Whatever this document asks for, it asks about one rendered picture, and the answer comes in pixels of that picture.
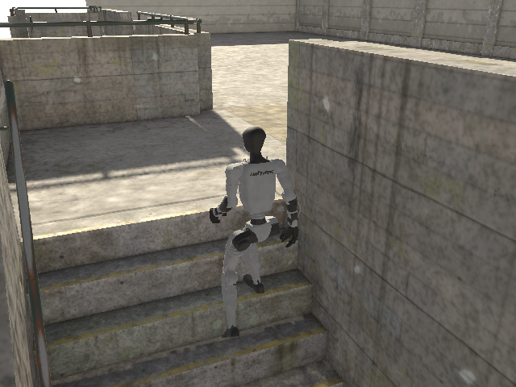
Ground stairs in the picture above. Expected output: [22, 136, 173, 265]
[20, 199, 344, 387]

